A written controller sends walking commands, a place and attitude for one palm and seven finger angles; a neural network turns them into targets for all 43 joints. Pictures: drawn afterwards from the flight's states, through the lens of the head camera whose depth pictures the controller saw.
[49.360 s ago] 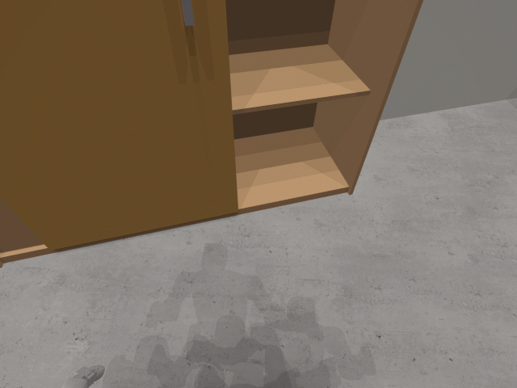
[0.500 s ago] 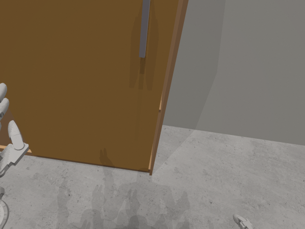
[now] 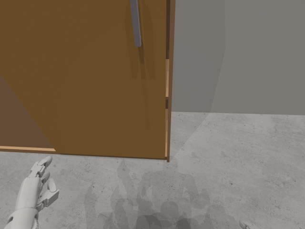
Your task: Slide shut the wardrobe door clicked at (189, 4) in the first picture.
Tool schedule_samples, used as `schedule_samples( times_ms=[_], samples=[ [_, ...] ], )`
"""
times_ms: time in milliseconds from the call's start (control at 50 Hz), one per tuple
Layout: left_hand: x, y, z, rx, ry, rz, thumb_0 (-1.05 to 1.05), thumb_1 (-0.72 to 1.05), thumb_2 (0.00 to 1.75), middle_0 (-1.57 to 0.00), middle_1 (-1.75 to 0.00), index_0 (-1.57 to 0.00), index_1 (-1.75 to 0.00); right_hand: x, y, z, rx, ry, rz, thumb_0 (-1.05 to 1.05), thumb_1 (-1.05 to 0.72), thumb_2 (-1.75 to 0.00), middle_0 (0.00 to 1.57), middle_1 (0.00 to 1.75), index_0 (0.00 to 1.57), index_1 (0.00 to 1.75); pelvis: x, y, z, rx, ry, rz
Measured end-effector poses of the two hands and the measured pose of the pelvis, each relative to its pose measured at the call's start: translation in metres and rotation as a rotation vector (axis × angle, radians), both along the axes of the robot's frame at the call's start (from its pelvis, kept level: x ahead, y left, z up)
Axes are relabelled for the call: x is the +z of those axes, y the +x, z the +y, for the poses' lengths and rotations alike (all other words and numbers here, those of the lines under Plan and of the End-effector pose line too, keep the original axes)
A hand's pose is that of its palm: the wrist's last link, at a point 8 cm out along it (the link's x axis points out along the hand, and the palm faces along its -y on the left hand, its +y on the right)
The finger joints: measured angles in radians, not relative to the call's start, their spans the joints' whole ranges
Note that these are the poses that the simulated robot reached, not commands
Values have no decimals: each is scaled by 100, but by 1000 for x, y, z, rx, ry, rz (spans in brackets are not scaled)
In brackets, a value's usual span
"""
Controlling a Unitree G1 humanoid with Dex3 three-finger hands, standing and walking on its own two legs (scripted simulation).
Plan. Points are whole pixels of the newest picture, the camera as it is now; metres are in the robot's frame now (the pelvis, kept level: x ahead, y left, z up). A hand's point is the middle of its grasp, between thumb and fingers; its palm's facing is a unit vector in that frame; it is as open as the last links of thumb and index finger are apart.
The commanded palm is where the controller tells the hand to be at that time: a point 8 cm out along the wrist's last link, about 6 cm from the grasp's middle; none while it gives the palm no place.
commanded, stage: let the arm hang, fingers relaxed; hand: left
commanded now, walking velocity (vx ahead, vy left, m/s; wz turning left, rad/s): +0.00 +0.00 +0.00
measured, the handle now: (135, 7) +0.74 +0.06 +0.30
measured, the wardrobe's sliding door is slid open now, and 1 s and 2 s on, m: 0.01 0.01 0.01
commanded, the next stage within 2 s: look to check the result in 0.98 s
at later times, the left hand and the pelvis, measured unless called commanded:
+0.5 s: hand out of the picture +0.02 +0.21 -0.15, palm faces +0.01 -0.96 -0.29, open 7.2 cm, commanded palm none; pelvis -0.02 -0.02 +0.02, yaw +0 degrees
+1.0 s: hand out of the picture +0.10 +0.23 -0.13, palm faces -0.01 -0.94 -0.33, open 7.3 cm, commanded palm none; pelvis +0.02 -0.01 +0.03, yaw +0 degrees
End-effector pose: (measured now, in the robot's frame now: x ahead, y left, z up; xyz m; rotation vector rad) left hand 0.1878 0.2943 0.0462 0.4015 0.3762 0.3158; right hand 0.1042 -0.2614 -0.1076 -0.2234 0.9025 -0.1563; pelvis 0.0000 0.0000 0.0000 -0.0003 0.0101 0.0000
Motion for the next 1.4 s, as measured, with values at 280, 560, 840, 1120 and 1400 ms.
schedule_samples(
  times_ms=[280,560,840,1120,1400],
  samples=[
    [-168,-149,-92,67,-333,777,-5,101,90,-21,-30,-21,-30,-16,-82,-14,-52,32,343,1,-90,-90,20,29,20,30,8,-18,-31,10,-7,-45],
    [-155,-164,-33,141,-251,896,0,92,90,-20,-30,-20,-30,-12,-146,-1,-115,32,538,1,-90,-90,20,29,20,30,19,-17,-12,-1,-11,-28],
    [-147,-121,-19,119,-227,856,0,91,90,-20,-30,-20,-30,-4,-71,-16,-75,-13,421,1,-90,-90,20,30,20,30,24,2,-5,-2,2,-20],
    [-137,-72,-18,105,-191,819,0,91,90,-20,-30,-21,-30,11,22,-43,-24,-66,291,0,-90,-90,20,29,20,30,28,31,-14,-3,3,-17],
    [-133,-36,-26,82,-173,797,0,91,90,-20,-30,-21,-30,9,35,-51,-29,-66,326,1,-90,-90,20,30,20,30,29,55,-21,-6,2,-13]
  ],
)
